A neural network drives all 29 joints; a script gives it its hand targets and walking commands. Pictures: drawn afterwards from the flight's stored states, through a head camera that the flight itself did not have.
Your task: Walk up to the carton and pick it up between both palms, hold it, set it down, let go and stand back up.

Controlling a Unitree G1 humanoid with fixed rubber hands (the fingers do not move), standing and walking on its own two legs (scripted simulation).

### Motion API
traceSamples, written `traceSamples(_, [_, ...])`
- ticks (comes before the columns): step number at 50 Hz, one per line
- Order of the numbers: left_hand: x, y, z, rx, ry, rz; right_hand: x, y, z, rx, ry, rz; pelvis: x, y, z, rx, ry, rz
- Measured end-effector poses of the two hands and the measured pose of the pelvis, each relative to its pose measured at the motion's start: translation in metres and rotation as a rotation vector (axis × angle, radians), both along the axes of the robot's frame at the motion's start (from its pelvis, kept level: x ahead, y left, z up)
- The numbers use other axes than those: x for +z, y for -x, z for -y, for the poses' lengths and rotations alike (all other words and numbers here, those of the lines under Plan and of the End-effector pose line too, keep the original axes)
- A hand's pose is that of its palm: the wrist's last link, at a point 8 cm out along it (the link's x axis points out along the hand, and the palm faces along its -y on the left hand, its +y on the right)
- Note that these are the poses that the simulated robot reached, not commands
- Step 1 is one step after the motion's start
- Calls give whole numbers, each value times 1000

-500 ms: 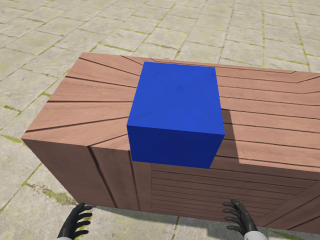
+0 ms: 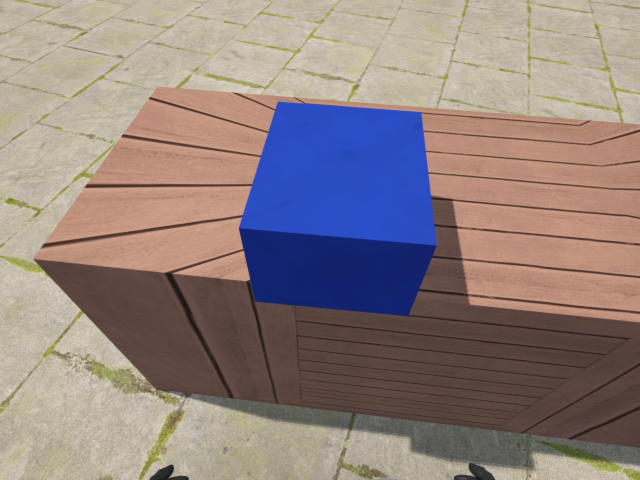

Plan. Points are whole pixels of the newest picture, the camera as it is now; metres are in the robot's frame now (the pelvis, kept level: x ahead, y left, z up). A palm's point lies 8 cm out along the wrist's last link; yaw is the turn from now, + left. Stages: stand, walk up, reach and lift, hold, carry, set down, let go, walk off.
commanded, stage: stand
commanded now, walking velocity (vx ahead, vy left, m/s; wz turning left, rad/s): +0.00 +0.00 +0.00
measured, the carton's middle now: (340, 204) +0.51 -0.05 +0.01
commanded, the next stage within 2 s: walk up in 0.76 s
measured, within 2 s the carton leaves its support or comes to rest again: neither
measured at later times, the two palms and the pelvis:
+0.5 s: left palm out of the picture +0.02 +0.22 -0.13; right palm out of the picture +0.01 -0.22 -0.13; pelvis -0.01 +0.00 +0.01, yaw -1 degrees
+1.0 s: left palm out of the picture +0.00 +0.21 -0.14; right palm out of the picture -0.01 -0.20 -0.14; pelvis +0.00 +0.01 +0.01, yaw -1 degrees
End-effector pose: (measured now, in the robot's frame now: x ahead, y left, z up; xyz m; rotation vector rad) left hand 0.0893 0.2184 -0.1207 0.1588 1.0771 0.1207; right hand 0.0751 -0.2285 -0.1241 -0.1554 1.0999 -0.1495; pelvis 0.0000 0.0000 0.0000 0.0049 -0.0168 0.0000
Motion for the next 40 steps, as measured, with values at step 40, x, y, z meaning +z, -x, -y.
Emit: traceSamples(40, [-15, 95, 6, 90, 43, -306, -11, 87, -32, -97, -57, -285, 13, 0, -8, -8, 7, -2])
